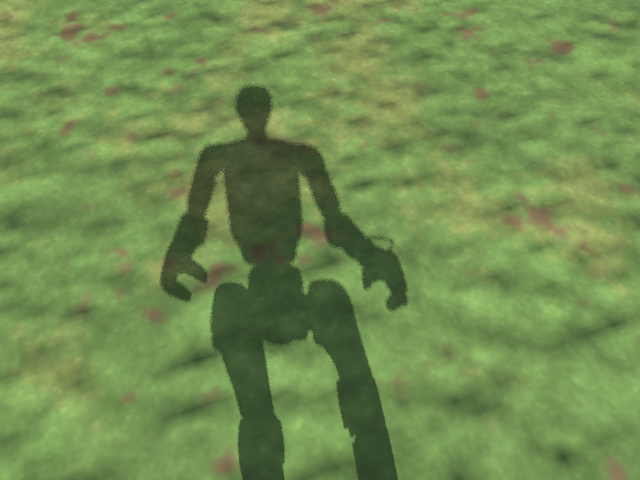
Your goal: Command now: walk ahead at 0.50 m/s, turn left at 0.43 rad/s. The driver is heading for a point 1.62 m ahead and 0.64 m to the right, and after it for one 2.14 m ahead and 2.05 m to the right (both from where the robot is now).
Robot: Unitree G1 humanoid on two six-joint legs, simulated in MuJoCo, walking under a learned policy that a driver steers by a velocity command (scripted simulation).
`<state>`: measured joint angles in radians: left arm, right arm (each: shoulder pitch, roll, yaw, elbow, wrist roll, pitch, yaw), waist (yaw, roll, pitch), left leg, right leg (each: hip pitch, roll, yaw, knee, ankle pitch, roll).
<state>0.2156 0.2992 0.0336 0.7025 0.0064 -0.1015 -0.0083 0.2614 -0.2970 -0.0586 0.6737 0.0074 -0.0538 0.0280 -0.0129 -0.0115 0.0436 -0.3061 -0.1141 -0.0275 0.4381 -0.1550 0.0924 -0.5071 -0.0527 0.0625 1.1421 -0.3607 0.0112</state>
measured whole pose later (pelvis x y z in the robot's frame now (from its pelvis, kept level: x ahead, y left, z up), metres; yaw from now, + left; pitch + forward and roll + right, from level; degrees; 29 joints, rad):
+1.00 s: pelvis +0.58 -0.10 +0.00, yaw -25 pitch +1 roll +2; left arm 0.31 0.32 0.06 0.71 -0.03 -0.01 0.01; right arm 0.21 -0.26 -0.06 0.72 -0.01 -0.10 0.01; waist 0.00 -0.05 0.02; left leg -0.24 -0.04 0.04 0.41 -0.18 0.03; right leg -0.50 -0.02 0.07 1.16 -0.35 -0.01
